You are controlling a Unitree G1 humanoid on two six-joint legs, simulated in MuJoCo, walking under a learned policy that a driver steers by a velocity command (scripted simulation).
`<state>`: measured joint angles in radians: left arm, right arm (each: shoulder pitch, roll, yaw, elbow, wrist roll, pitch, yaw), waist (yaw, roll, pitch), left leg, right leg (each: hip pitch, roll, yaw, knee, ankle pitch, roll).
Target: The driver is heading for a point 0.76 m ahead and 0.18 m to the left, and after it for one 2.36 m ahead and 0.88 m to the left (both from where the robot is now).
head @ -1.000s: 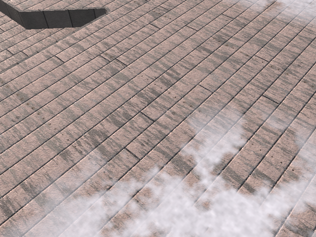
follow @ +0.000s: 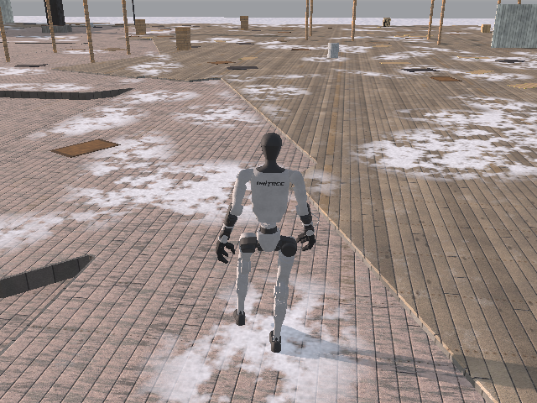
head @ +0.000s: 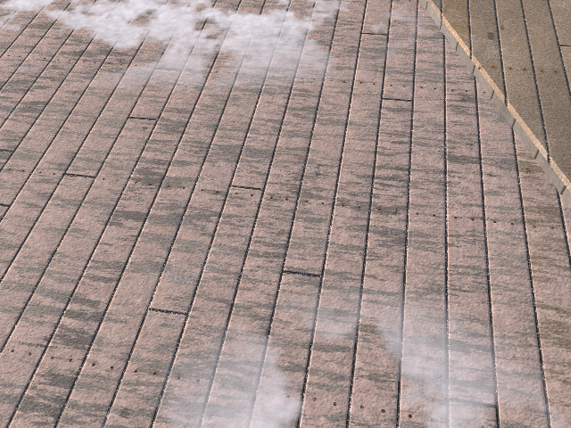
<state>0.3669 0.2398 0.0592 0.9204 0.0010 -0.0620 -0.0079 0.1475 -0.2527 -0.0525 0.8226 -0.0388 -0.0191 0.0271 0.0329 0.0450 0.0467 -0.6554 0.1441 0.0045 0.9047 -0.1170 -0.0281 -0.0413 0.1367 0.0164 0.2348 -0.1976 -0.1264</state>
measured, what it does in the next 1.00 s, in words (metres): walks ahead: left foot, then right foot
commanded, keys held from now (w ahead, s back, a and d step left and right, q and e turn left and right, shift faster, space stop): w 0.38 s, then no key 0.08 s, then q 0.54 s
